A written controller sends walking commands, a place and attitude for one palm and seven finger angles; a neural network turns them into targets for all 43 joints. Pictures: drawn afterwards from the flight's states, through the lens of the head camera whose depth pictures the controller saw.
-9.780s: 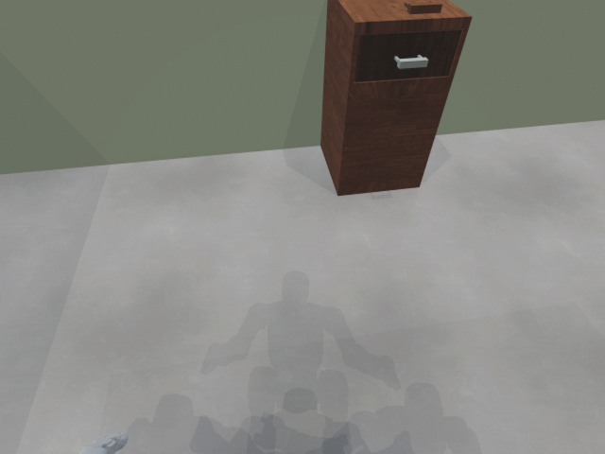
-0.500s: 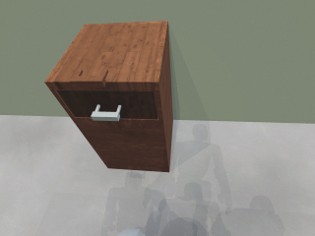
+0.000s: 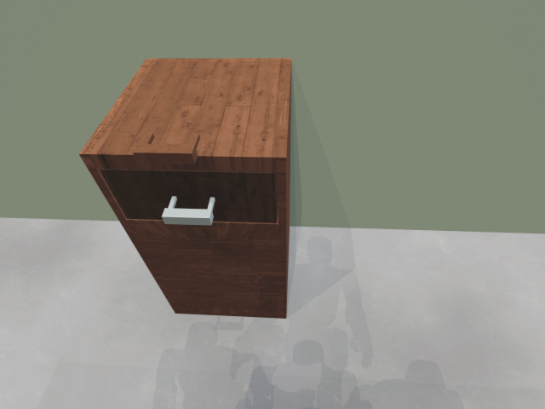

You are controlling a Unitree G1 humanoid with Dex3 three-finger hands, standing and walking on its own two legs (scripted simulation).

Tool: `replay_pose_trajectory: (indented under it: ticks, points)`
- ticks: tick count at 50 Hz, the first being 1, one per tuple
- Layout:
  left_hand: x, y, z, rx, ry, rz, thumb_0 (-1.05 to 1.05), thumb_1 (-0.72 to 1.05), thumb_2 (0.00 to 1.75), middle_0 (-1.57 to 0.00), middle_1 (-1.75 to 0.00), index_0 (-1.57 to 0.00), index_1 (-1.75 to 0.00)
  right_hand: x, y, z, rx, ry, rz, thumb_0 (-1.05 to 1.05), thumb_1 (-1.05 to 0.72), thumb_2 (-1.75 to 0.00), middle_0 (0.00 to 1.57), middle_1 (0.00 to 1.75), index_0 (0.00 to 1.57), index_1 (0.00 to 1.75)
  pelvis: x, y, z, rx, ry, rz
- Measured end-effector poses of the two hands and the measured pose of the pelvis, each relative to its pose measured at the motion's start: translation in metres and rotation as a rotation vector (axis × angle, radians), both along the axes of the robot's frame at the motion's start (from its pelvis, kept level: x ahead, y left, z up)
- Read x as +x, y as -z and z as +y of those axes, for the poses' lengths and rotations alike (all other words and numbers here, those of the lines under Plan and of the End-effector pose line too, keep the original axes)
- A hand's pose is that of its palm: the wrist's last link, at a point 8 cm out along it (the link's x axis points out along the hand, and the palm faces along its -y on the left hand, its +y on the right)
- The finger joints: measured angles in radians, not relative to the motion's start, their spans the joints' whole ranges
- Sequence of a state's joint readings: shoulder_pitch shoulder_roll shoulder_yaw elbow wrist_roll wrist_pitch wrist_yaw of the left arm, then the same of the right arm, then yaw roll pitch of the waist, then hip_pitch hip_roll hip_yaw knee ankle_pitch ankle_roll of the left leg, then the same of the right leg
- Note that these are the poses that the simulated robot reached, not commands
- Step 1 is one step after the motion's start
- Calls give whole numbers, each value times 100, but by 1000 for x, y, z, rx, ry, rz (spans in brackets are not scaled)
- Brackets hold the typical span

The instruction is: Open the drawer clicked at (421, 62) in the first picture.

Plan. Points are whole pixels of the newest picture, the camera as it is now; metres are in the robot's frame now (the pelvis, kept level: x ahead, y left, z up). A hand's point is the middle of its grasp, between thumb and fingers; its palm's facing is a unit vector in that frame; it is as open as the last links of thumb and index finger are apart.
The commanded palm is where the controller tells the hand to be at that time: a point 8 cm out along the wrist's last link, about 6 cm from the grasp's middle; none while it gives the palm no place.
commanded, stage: come to a stop and stand still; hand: left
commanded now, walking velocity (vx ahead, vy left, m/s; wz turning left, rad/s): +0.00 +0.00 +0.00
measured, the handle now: (190, 208) +0.54 +0.23 -0.09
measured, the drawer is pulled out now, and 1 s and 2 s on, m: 0.00 0.00 0.00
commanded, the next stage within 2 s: look again from close up in 0.02 s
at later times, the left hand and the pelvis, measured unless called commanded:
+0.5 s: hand out of the picture +0.05 +0.20 -0.17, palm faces +0.02 -0.98 -0.22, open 7.4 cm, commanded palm none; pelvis -0.01 +0.01 +0.00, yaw +0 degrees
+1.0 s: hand (116, 405) +0.14 +0.23 -0.03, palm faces +0.02 -0.61 -0.79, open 7.8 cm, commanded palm +0.07 +0.26 -0.04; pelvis -0.07 +0.03 -0.02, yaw +3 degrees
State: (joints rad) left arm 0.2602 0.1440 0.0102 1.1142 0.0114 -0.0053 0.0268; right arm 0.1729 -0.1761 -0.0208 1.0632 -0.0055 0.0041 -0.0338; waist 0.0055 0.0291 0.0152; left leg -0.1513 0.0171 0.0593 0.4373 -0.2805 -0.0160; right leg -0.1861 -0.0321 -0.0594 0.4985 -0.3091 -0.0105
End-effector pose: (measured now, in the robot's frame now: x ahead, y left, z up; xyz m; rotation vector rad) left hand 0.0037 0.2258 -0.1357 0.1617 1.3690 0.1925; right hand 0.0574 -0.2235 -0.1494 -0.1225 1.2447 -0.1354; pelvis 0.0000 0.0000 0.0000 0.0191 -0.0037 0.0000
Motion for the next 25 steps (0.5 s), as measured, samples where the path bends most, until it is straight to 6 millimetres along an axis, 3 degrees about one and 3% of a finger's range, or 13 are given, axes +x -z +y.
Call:
replay_pose_trajectory:
  ticks: [7,11,18,25]
  points:
    - [14,3,0,-12,18,-17,1,92,90,-20,-30,-21,-30,-49,-5,-9,-30,11,145,0,-93,-89,20,30,20,30,3,-3,-3,-7,-2,-1]
    - [23,4,7,0,51,-48,1,91,90,-20,-30,-21,-30,-65,-5,-17,-55,22,156,0,-92,-89,20,30,20,30,2,2,-3,-14,-7,15]
    - [37,5,18,18,61,-115,1,91,90,-20,-30,-21,-30,-62,-7,-21,-86,39,108,1,-91,-89,20,30,20,30,2,5,3,-20,-5,-5]
    - [34,7,21,-6,63,-155,1,91,90,-20,-30,-20,-30,-44,-10,-4,-74,15,18,1,-91,-89,20,30,19,30,-11,5,12,-25,3,-34]
